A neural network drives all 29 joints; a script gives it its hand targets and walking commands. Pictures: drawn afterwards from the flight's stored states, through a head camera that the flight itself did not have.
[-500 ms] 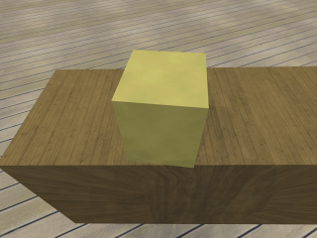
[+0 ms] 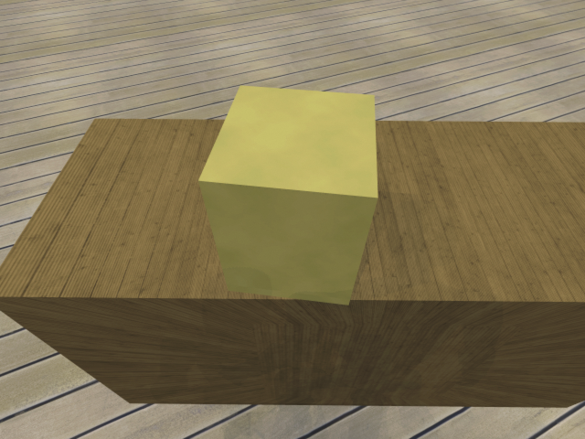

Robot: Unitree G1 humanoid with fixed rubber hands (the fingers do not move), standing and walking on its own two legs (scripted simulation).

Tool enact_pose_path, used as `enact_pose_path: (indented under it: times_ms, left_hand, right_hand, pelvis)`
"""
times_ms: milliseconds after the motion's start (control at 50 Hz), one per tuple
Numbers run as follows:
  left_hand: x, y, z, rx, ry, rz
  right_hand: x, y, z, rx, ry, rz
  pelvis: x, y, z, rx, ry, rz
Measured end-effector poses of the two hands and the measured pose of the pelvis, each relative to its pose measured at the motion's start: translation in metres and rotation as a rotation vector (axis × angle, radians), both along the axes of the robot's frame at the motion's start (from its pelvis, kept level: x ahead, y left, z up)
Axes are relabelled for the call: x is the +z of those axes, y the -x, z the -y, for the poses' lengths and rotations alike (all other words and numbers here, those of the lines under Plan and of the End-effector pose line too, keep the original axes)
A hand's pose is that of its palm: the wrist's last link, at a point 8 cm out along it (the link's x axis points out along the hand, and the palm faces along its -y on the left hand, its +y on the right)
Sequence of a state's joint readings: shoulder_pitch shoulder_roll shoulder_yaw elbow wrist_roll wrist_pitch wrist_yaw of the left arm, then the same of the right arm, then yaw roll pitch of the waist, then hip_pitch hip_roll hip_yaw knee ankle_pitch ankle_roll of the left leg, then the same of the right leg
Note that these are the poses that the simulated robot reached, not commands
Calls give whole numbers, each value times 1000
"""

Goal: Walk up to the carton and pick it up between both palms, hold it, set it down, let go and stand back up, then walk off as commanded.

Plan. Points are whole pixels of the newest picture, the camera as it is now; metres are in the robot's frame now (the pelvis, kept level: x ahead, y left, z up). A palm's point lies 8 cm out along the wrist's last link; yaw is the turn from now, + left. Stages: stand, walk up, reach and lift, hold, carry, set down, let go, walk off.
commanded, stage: walk up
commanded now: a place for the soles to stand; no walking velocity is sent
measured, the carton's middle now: (296, 199) +0.45 +0.01 +0.07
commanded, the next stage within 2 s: reach and lift in 0.88 s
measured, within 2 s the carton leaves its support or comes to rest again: neither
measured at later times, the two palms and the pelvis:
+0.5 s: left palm out of the picture +0.04 +0.28 -0.12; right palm out of the picture +0.03 -0.31 -0.12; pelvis -0.01 -0.01 +0.00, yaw +0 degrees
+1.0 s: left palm out of the picture +0.08 +0.28 -0.12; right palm out of the picture +0.06 -0.30 -0.12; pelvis -0.01 -0.01 -0.01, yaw +0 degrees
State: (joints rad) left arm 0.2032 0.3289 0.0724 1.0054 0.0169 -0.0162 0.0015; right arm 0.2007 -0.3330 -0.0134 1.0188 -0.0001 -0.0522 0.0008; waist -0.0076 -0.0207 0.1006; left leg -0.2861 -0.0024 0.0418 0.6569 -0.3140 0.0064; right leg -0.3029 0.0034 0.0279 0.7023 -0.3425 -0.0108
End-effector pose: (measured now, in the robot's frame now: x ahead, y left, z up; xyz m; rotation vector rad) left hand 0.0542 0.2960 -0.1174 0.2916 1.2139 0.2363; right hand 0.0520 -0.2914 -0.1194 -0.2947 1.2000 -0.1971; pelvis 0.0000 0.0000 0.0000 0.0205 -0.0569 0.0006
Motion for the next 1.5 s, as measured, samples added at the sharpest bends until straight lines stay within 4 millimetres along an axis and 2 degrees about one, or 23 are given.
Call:
enact_pose_path:
  times_ms: [80, 200, 380, 540, 700, 920, 980, 1060, 1140, 1200, 1340, 1500]
  left_hand:
    - [1, -3, 3, -7, 2, 19]
    - [-1, 3, 10, -9, 4, 13]
    - [-1, 6, 6, -7, 8, 19]
    - [-3, 14, 14, 5, 11, -21]
    - [-2, 4, 11, -4, 15, 4]
    - [-2, 2, 13, 3, 15, -7]
    - [-4, -17, 12, 28, 10, -50]
    - [-8, -62, 20, 6, 27, -32]
    - [3, -103, 30, -32, 53, 63]
    - [11, -120, 32, -65, 44, 112]
    - [23, -131, 35, -94, 37, 145]
    - [38, -117, 45, -121, 26, 174]
  right_hand:
    - [0, 7, 3, -8, 6, -1]
    - [0, 13, 10, -18, 8, 2]
    - [-1, 26, 7, -30, 11, -32]
    - [-2, 19, 15, -22, 7, -22]
    - [-1, 20, 12, -24, 12, -34]
    - [-1, 16, 14, -16, 13, -30]
    - [-3, -4, 14, 8, 2, 55]
    - [-8, -40, 9, 26, -8, 151]
    - [5, -70, 2, 54, 5, 234]
    - [13, -82, -1, 63, 18, 256]
    - [27, -95, -2, 86, 23, 276]
    - [45, -94, 3, 125, 20, 339]
  pelvis:
    - [0, 5, 2, -4, 2, 8]
    - [-1, 11, 8, -11, 3, 18]
    - [-1, 16, 5, -9, 5, 24]
    - [-1, 13, 13, -6, 0, 20]
    - [-1, 12, 10, -5, 3, 17]
    - [-1, 10, 11, -3, 1, 14]
    - [-10, 13, 9, -1, 3, 26]
    - [-27, 16, 4, 2, 14, 68]
    - [-32, 12, -2, -1, 23, 76]
    - [-32, 9, -5, -3, 25, 70]
    - [-22, 3, -4, -3, 24, 34]
    - [-5, 4, 7, 0, 8, -15]
